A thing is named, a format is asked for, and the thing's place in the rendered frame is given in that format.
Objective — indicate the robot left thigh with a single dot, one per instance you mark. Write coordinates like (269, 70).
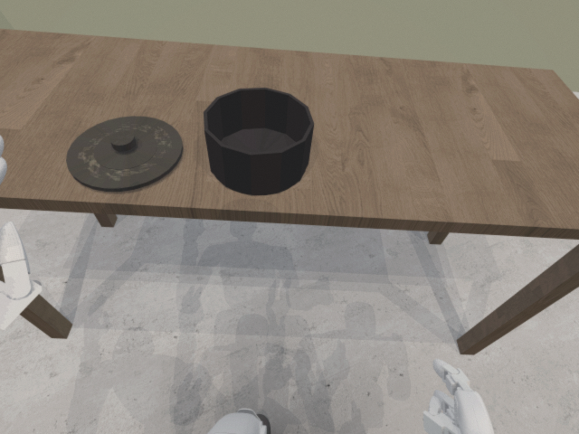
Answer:
(238, 423)

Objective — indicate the robot left hand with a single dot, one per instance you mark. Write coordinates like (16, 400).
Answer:
(18, 291)

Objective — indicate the robot right hand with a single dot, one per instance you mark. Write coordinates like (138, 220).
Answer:
(466, 414)

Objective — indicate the lid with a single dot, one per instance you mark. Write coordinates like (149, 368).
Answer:
(93, 161)

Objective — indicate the table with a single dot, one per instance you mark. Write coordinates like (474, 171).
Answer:
(397, 144)

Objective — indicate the pot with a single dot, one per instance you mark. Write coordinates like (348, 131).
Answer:
(258, 140)

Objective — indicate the knob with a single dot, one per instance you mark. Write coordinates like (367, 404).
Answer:
(122, 141)

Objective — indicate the robot left shin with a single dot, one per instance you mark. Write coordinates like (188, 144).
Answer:
(248, 411)

